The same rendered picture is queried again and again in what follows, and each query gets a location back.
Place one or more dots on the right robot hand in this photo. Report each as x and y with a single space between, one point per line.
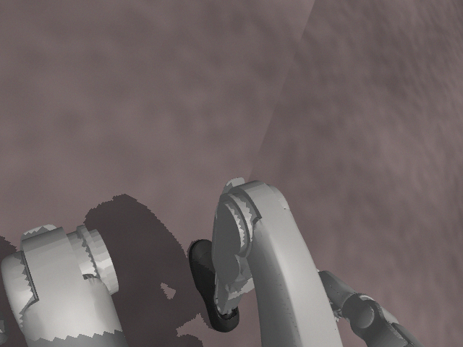
337 291

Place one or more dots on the right robot arm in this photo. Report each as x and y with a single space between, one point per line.
375 325

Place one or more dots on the right robot foot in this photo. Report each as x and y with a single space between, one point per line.
203 273

